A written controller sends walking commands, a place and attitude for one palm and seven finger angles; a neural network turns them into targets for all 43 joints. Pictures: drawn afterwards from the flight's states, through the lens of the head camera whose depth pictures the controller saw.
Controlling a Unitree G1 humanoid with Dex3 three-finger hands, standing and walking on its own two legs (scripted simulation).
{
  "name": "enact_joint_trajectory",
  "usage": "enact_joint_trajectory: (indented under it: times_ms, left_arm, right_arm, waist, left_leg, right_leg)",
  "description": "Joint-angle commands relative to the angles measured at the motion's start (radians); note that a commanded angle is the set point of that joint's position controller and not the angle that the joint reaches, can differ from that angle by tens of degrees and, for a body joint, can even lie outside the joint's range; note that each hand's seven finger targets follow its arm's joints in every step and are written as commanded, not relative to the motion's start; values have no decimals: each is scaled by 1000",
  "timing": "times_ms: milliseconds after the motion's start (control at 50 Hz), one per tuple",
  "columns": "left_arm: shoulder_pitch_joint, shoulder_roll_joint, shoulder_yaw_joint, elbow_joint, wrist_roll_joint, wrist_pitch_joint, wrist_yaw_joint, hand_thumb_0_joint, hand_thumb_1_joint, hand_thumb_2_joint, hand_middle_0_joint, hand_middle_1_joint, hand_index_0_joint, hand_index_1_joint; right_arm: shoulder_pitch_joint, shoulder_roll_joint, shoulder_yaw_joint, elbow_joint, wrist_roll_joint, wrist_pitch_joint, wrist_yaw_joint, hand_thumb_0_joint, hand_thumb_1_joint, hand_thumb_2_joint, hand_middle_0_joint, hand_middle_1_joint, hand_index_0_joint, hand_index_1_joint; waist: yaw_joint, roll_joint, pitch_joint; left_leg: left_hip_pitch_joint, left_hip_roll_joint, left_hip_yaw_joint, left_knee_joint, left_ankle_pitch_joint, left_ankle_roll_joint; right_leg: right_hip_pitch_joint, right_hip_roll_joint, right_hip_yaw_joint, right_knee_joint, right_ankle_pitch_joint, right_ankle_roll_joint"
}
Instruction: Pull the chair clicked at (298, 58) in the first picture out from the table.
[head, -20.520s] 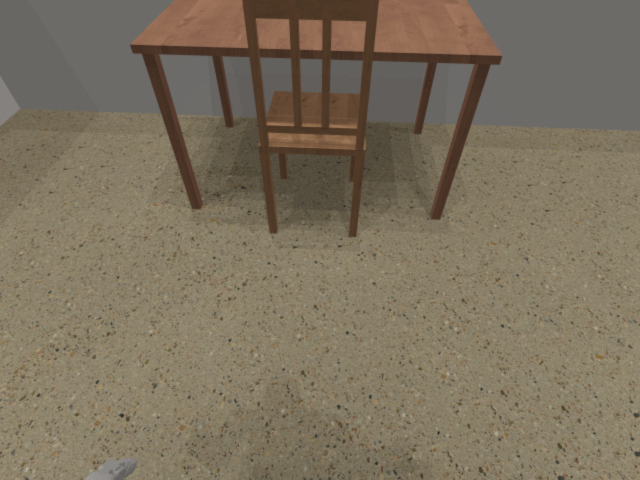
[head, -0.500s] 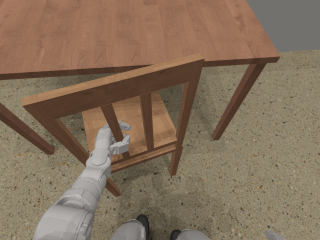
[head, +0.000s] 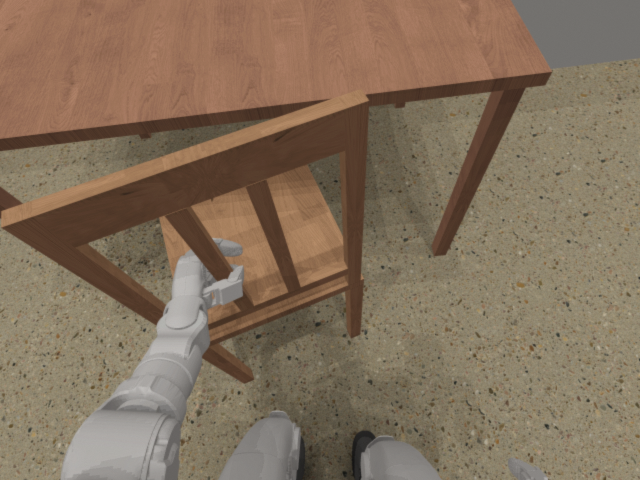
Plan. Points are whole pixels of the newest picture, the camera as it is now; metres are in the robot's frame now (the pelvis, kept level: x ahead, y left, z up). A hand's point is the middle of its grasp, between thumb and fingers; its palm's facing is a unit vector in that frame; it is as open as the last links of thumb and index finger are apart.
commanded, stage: step backward, pulling the chair out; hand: left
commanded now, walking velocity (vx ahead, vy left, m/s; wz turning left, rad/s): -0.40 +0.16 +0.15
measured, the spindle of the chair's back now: (219, 267) +0.39 +0.17 -0.06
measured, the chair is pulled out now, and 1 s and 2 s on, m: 0.17 0.26 0.38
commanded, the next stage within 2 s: none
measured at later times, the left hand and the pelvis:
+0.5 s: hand (219, 328) +0.30 +0.16 -0.06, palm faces -0.15 -0.97 -0.17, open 5.5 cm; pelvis -0.08 +0.07 +0.00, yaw +3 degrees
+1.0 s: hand (217, 346) +0.27 +0.15 -0.06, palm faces +0.01 -0.99 -0.17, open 5.6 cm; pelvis -0.10 +0.03 +0.00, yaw +5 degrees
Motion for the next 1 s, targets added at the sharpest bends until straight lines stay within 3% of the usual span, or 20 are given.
enact_joint_trajectory:
  times_ms: [0, 180, 300, 360, 420, 500, 540, 580, 620, 660, 700, 740, 780, 820, 860, 900, 920, 940, 960, 980]
  left_arm:
    - [-298, 268, -5, -179, 77, -19, 32, 0, 900, 900, -500, -1450, -500, -1450]
    - [-298, 161, -64, -210, 52, 43, 28, 0, 900, 900, -500, -1450, -500, -1450]
    - [-278, 50, -163, -371, 36, 48, 0, 0, 900, 900, -500, -1450, -500, -1450]
    - [-238, 9, -215, -408, 48, 34, -26, 0, 900, 900, -500, -1450, -500, -1450]
    - [-286, 16, -217, -471, 78, 4, -47, 0, 900, 900, -500, -1450, -500, -1450]
    - [-372, 36, -188, -411, 88, -13, -47, 0, 900, 900, -500, -1450, -500, -1450]
    - [-434, 49, -163, -348, 95, -27, -44, 0, 900, 900, -500, -1450, -500, -1450]
    - [-467, 66, -147, -281, 104, -35, -41, 0, 900, 900, -500, -1450, -500, -1450]
    - [-446, 78, -128, -224, 98, -43, -47, 0, 900, 900, -500, -1450, -500, -1450]
    - [-363, 103, -110, -136, 89, -38, -51, 0, 900, 900, -500, -1450, -500, -1450]
    - [-365, 93, -115, -137, 87, -36, -41, 0, 900, 900, -500, -1450, -500, -1450]
    - [-348, 73, -122, -135, 81, -49, -34, 0, 900, 900, -500, -1450, -500, -1450]
    - [-343, 47, -142, -190, 72, -60, -37, 0, 900, 900, -500, -1450, -500, -1450]
    - [-379, 77, -125, -255, 91, -65, -42, 0, 900, 900, -500, -1450, -500, -1450]
    - [-351, 91, -86, -248, 79, -49, -35, 0, 900, 900, -500, -1450, -500, -1450]
    - [-362, 53, -116, -228, 100, -45, -41, 0, 900, 900, -500, -1450, -500, -1450]
    - [-395, 63, -122, -230, 108, -46, -44, 0, 900, 900, -500, -1450, -500, -1450]
    - [-425, 89, -120, -215, 104, -47, -48, 0, 900, 900, -500, -1450, -500, -1450]
    - [-373, 108, -88, -166, 85, -25, -44, 0, 900, 900, -500, -1450, -500, -1450]
    - [-363, 127, -78, -165, 77, -2, -41, 0, 900, 900, -500, -1450, -500, -1450]
  right_arm:
    - [3, -122, -32, -82, 2, -25, -13, 0, -900, -900, 200, 300, 200, 300]
    - [52, -155, -48, -122, 13, 63, -32, 0, -900, -900, 200, 300, 200, 300]
    - [67, -164, -66, -193, 25, 131, -42, 0, -900, -900, 200, 300, 200, 300]
    - [70, -194, -82, -230, 25, 157, -27, 0, -900, -900, 200, 300, 200, 300]
    - [35, -143, -60, -249, -19, 157, -16, 0, -900, -900, 200, 300, 200, 300]
    - [49, -117, -49, -226, -33, 147, -6, 0, -900, -900, 200, 300, 200, 300]
    - [86, -110, -53, -180, -28, 134, -6, 0, -900, -900, 200, 300, 200, 300]
    - [129, -110, -61, -136, -26, 122, -9, 0, -900, -900, 200, 300, 200, 300]
    - [146, -102, -73, -109, -15, 118, -22, 0, -900, -900, 200, 300, 200, 300]
    - [108, -111, -67, -100, -4, 103, -28, 0, -900, -900, 200, 300, 200, 300]
    - [92, -101, -56, -98, -3, 82, -30, 0, -900, -900, 200, 300, 200, 300]
    - [110, -105, -50, -94, 0, 69, -33, 0, -900, -900, 200, 300, 200, 300]
    - [106, -153, -67, -134, -12, 76, -31, 0, -900, -900, 200, 300, 200, 300]
    - [50, -110, -59, -143, -48, 76, -20, 0, -900, -900, 200, 300, 200, 300]
    - [82, -107, -69, -144, -44, 77, -1, 0, -900, -900, 200, 300, 200, 300]
    - [142, -112, -81, -131, -43, 72, 18, 0, -900, -900, 200, 300, 200, 300]
    - [171, -113, -87, -122, -35, 71, 22, 0, -900, -900, 200, 300, 200, 300]
    - [159, -112, -90, -126, -25, 76, 14, 0, -900, -900, 200, 300, 200, 300]
    - [126, -119, -83, -132, -4, 80, 10, 0, -900, -900, 200, 300, 200, 300]
    - [80, -133, -84, -145, 1, 77, 11, 0, -900, -900, 200, 300, 200, 300]
  waist:
    - [20, -36, -546]
    - [16, -161, -640]
    - [-31, -171, -743]
    - [-42, -68, -705]
    - [-46, 145, -630]
    - [-35, 115, -468]
    - [-35, 45, -438]
    - [-43, 17, -445]
    - [-37, -148, -508]
    - [-12, -230, -499]
    - [-3, -193, -493]
    - [-29, -156, -528]
    - [-28, 88, -512]
    - [-12, 269, -431]
    - [-7, 116, -444]
    - [-23, 25, -503]
    - [-38, -31, -567]
    - [-36, -125, -561]
    - [-15, -277, -605]
    - [8, -257, -605]
  left_leg:
    - [20, 12, -111, 118, -79, -21]
    - [38, 22, -64, -119, -115, -27]
    - [276, 95, 18, -435, 265, -11]
    - [410, 172, -36, -456, 525, 22]
    - [454, 181, 6, -419, 874, -4]
    - [425, 242, -14, -428, 923, 27]
    - [412, 231, 16, -348, 969, 24]
    - [366, 194, 43, -262, 922, 0]
    - [219, 112, 51, -124, 437, -31]
    - [134, 54, 4, -74, -84, -30]
    - [195, 57, 9, -175, -100, -18]
    - [270, 72, 4, -372, 12, 3]
    - [198, 207, -169, -513, 242, 83]
    - [230, 301, -227, -503, 593, 125]
    - [386, 303, -193, -396, 878, 122]
    - [471, 225, -87, -207, 1013, 47]
    - [381, 162, -8, -120, 880, 0]
    - [177, 89, 25, -24, 344, -34]
    - [61, 25, -12, 84, -115, -41]
    - [28, 38, -67, 140, -197, -31]
  right_leg:
    - [362, -384, 269, -91, 537, 26]
    - [590, -386, 203, -73, 849, 68]
    - [519, -253, 85, -45, 706, 88]
    - [320, -112, 15, -56, 407, 143]
    - [237, -98, -23, 34, 450, 100]
    - [119, -62, -18, 93, 142, 89]
    - [146, -57, -13, 38, 224, 79]
    - [192, -87, 19, -9, 452, 63]
    - [294, -188, 104, -36, 653, 5]
    - [272, -289, 160, -113, 533, -36]
    - [173, -266, 120, -161, 199, 10]
    - [116, -199, 54, -113, 63, 69]
    - [129, -58, -7, 127, 23, 123]
    - [44, -73, 22, 315, -109, 102]
    - [30, -51, 33, 183, -150, 93]
    - [134, -66, 48, -75, 256, 77]
    - [296, -123, 85, -110, 627, 56]
    - [479, -246, 185, -74, 960, 1]
    - [590, -359, 257, -44, 1273, 20]
    - [568, -391, 248, -36, 1195, 48]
